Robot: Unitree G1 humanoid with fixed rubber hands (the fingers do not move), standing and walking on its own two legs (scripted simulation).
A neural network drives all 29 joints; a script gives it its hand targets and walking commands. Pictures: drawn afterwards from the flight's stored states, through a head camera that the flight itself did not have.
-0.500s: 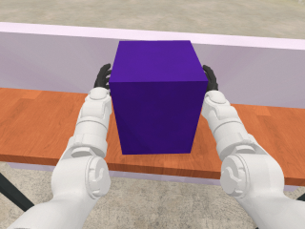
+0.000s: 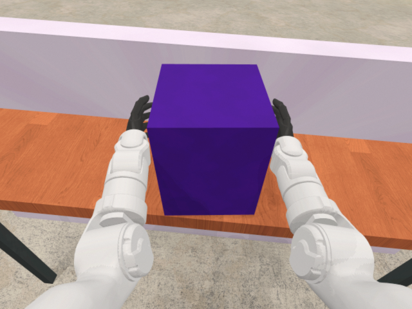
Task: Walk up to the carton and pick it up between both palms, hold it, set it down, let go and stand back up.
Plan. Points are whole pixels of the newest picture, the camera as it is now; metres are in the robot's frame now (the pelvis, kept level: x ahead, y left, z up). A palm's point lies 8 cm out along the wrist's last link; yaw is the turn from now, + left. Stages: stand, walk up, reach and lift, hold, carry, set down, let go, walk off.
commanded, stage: set down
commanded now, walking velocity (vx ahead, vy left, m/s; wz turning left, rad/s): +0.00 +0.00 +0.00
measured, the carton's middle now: (209, 141) +0.43 +0.05 +0.11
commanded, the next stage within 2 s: none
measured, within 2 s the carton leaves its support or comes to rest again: rests again in 0.10 s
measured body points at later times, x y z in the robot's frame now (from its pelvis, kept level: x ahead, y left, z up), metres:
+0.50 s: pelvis +0.00 +0.01 +0.00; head +0.00 +0.02 +0.45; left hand +0.41 +0.19 +0.13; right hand +0.43 -0.10 +0.12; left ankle +0.01 +0.12 -0.75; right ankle -0.03 -0.10 -0.75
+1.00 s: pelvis +0.01 +0.01 +0.00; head +0.01 +0.03 +0.45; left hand +0.42 +0.19 +0.13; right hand +0.43 -0.10 +0.12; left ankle +0.01 +0.12 -0.75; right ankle -0.03 -0.10 -0.75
